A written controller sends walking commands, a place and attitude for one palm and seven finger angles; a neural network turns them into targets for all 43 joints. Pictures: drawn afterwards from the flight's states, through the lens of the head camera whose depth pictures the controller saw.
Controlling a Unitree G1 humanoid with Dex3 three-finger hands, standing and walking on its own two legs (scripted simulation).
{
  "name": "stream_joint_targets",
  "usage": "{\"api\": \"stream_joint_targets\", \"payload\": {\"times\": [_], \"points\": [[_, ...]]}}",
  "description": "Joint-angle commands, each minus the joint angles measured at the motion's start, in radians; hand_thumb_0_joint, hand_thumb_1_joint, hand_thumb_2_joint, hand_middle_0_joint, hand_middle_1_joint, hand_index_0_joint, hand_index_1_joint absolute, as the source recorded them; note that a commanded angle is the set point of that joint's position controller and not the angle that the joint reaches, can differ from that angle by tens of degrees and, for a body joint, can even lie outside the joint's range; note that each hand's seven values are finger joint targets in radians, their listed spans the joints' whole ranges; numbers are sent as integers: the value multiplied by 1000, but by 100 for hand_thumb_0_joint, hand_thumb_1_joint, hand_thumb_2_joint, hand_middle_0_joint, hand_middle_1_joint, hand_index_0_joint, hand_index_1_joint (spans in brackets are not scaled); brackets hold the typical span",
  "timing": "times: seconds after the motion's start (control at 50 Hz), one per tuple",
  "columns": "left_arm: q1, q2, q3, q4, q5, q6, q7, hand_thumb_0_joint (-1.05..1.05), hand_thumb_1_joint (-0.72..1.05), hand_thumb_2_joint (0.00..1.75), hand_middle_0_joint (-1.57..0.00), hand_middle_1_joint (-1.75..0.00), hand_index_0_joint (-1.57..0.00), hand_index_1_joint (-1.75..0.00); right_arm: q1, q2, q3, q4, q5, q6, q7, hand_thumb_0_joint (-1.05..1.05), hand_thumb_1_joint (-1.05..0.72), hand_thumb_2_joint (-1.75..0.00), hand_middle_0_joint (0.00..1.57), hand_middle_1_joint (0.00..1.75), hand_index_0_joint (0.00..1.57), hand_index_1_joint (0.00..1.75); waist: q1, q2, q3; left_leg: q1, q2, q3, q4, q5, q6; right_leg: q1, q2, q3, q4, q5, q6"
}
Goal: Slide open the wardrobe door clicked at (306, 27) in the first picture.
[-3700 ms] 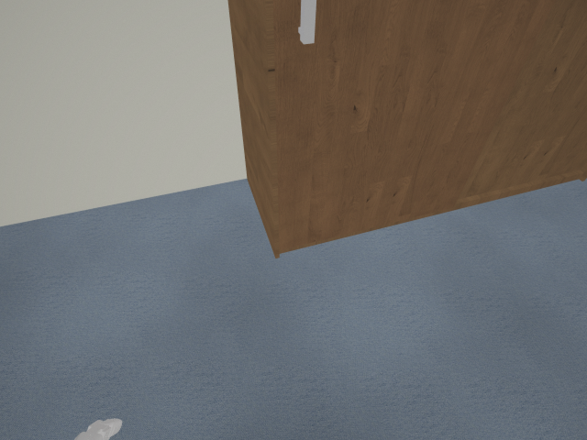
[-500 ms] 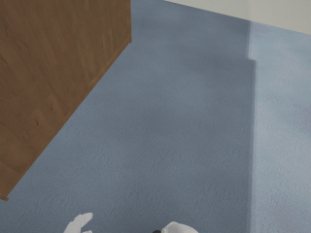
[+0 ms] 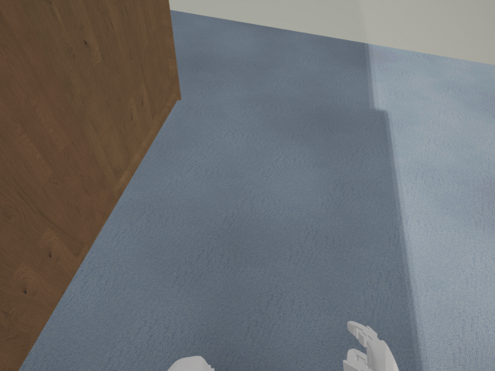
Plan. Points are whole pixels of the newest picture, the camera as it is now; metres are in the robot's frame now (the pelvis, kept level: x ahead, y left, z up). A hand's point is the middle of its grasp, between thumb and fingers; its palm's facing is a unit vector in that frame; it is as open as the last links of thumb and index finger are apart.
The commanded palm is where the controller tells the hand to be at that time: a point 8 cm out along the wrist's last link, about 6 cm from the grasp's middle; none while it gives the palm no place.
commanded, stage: walk to a spot facing it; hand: left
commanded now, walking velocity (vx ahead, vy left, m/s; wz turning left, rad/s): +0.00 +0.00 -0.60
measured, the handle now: out of the picture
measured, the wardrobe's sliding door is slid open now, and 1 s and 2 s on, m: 0.00 0.00 0.00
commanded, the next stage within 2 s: turn to face it in 0.34 s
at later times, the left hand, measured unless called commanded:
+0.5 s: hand (201, 272) +0.31 +0.14 -0.15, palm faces -0.29 -0.92 -0.26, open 7.4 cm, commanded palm none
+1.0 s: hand (158, 296) +0.25 +0.21 -0.16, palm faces -0.03 -0.98 -0.20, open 7.3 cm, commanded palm none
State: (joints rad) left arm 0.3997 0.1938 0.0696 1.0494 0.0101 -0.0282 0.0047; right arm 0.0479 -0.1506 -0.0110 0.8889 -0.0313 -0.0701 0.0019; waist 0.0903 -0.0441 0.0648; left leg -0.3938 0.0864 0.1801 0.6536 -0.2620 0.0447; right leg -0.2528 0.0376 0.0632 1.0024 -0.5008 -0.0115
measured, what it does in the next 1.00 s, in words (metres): walks ahead: right foot, then left foot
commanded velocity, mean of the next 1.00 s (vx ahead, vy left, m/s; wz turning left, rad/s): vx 0.00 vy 0.00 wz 0.11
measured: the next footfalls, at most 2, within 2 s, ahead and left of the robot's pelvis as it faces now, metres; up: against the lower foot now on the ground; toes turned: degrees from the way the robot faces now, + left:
right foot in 0.46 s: +0.18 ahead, -0.13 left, +0.00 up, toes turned -24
left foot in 0.84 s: +0.23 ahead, +0.10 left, +0.00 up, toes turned +0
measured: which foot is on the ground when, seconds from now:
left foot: down 0.00-0.44, up 0.46-0.82, down 0.84-1.00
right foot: up 0.00-0.44, down 0.46-0.84, up 0.86-1.00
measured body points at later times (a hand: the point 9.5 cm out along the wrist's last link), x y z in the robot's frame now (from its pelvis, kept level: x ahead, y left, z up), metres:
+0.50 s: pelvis +0.12 -0.01 -0.01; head +0.16 -0.04 +0.44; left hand +0.32 +0.19 -0.13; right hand +0.02 -0.24 -0.17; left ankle +0.06 +0.11 -0.68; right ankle +0.15 -0.11 -0.72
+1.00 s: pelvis +0.15 +0.03 +0.01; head +0.19 +0.05 +0.46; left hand +0.25 +0.27 -0.15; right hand +0.16 -0.22 -0.13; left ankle +0.19 +0.10 -0.72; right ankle +0.11 -0.12 -0.64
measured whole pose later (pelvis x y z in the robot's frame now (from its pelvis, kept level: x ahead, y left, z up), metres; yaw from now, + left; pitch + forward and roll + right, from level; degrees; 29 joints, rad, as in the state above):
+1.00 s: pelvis +0.15 +0.03 +0.01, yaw -5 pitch +1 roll -2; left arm 0.17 0.21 0.09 0.96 0.02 0.05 0.02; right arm 0.28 -0.15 -0.05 0.96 -0.03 0.01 -0.02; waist -0.03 -0.02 0.05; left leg -0.34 0.02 0.08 0.56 -0.25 0.06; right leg -0.49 -0.07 -0.06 1.12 -0.40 0.07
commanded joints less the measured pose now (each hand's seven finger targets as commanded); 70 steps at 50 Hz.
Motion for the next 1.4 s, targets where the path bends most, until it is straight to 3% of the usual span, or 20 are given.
{"api": "stream_joint_targets", "payload": {"times": [0.0, 0.12, 0.34, 0.4, 0.44, 0.46, 0.58, 0.7, 0.76, 0.78, 0.8, 0.82, 0.84, 0.98, 1.2, 1.3, 1.32, 1.34, 1.36, 1.38], "points": [[-79, 90, 33, -115, 10, -8, -19, 0, 90, 90, -20, -30, -20, -30, 225, -171, -47, 15, 8, -5, -31, 0, -90, -90, 20, 30, 20, 30, -118, 142, -62, 309, 371, -279, -314, 558, 66, -355, -122, -33, 377, 79, 43], [-43, 24, 37, -117, 18, 63, -37, 0, 90, 90, -20, -30, -20, -30, 196, -134, -46, 38, 14, 2, -39, 0, -90, -90, 20, 30, 20, 30, -57, 220, -35, 205, 253, 14, -342, 524, 23, -319, -131, -115, 242, 238, 65], [-277, 38, 29, -217, 20, 61, -37, 0, 90, 90, -20, -30, -20, -30, 272, -204, -87, 50, -1, 42, -29, 0, -90, -90, 20, 30, 20, 30, -122, 214, -29, 374, 312, 106, -211, 618, 39, -259, -101, -197, -240, 204, 40], [-110, 106, 43, -188, 23, 31, -27, 0, 90, 90, -20, -30, -20, -30, 262, -235, -93, 26, 9, 50, -18, 0, -90, -90, 20, 30, 20, 30, -22, 129, -139, 296, 288, 147, 139, 725, -31, 54, -52, -210, -459, 330, -4], [43, 291, 70, -134, 11, 7, 1, 0, 90, 90, -20, -30, -20, -30, 278, -121, -62, -22, 24, 58, -15, 0, -90, -90, 20, 30, 20, 30, 8, -263, -332, -185, 11, 43, 675, -388, -133, 450, -469, 346, -503, 1253, -215], [22, 267, 59, -133, -2, 14, 16, 0, 90, 90, -20, -30, -20, -30, 257, -133, -57, -19, 32, 71, -31, 0, -90, -90, 20, 30, 20, 30, 3, -146, -349, -156, 42, -130, 692, -390, -104, 399, -475, 239, -531, 1180, -255], [-298, 117, -6, -175, 14, 6, 27, 0, 90, 90, -20, -30, -20, -30, 382, -72, -39, 103, 16, 110, -22, 0, -90, -90, 20, 30, 20, 30, -163, -73, -82, 28, 43, -155, 442, -129, -100, -98, -298, -112, -678, 565, -113], [-220, 139, 15, -146, 16, 24, 30, 0, 90, 90, -20, -30, -20, -30, 263, -66, -44, 62, 18, 101, -9, 0, -90, -90, 20, 30, 20, 30, -82, -113, -27, -18, 20, -91, 217, -184, -107, 4, -371, -110, -654, 523, -141], [-226, 145, 26, -147, 12, 31, 32, 0, 90, 90, -20, -30, -20, -30, 292, -63, -50, 61, 14, 95, -4, 0, -90, -90, 20, 30, 20, 30, -101, -90, -43, 67, 7, -59, 39, -69, -103, -5, -372, -154, -561, 486, -97], [-234, 132, 26, -148, 7, 37, 31, 0, 90, 90, -20, -30, -20, -30, 331, -75, -55, 66, 13, 91, -1, 0, -90, -90, 20, 30, 20, 30, -120, -9, -59, 141, 9, -73, -73, 36, -94, -40, -351, -187, -484, 419, -57], [-222, 94, 25, -161, 0, 47, 28, 0, 90, 90, -20, -30, -20, -30, 375, -127, -65, 70, 8, 83, 1, 0, -90, -90, 20, 30, 20, 30, -135, 178, -66, 172, 91, -234, -214, 169, -54, -112, -265, -236, -329, 246, 2], [-222, 33, 18, -196, -9, 54, 25, 0, 90, 90, -20, -30, -20, -30, 397, -223, -86, 57, 0, 77, -5, 0, -90, -90, 20, 30, 20, 30, -145, 447, -33, 179, 305, -543, -357, 375, 58, -279, -132, -263, -114, -78, 80], [-282, 53, 15, -220, 2, 58, 26, 0, 90, 90, -20, -30, -20, -30, 399, -247, -93, 58, -6, 82, -11, 0, -90, -90, 20, 30, 20, 30, -165, 359, -36, 127, 362, -604, -401, 307, 144, -274, -119, -160, 66, -134, 67], [-248, 66, 33, -168, 5, 51, 8, 0, 90, 90, -20, -30, -20, -30, 272, -198, -84, 14, 9, 58, -32, 0, -90, -90, 20, 30, 20, 30, -118, 138, -156, 291, 162, -397, -324, 393, 90, -336, -129, -67, 139, 144, 96], [-282, 95, 25, -205, -3, 60, 18, 0, 90, 90, -20, -30, -20, -30, 247, -256, -110, 5, 4, 87, -15, 0, -90, -90, 20, 30, 20, 30, -144, 214, -130, 237, 137, -554, -326, 269, 129, -207, -80, -56, -157, 58, 101], [-126, 121, 32, -184, -9, 52, 25, 0, 90, 90, -20, -30, -20, -30, 136, -262, -121, -44, 7, 105, -3, 0, -90, -90, 20, 30, 20, 30, -68, 203, -138, 9, 49, -555, -286, 96, 59, 119, -49, -89, -512, 202, 68], [-80, 164, 43, -177, -1, 46, 29, 0, 90, 90, -20, -30, -20, -30, 125, -226, -118, -56, 14, 110, 1, 0, -90, -90, 20, 30, 20, 30, -44, 92, -134, -126, -22, -498, -187, -40, 1, 245, -131, -23, -666, 203, 37], [-85, 268, 61, -197, 21, 37, 37, 0, 90, 90, -20, -30, -20, -30, 141, -150, -109, -78, 20, 111, 2, 0, -90, -90, 20, 30, 20, 30, -40, -228, -109, -311, -162, -290, 105, -223, -84, 279, -427, 307, -824, -5, -66], [-158, 285, 49, -228, 11, 46, 39, 0, 90, 90, -20, -30, -20, -30, 109, -195, -119, -87, 5, 112, 2, 0, -90, -90, 20, 30, 20, 30, -49, -239, -52, -283, -146, -257, 331, -290, -89, 66, -544, 362, -853, -25, -120], [-250, 254, 40, -257, 10, 48, 42, 0, 90, 90, -20, -30, -20, -30, 130, -211, -123, -86, 1, 121, 9, 0, -90, -90, 20, 30, 20, 30, -99, -117, -23, -216, -116, -281, 450, -239, -83, -69, -522, 269, -856, -16, -129]]}}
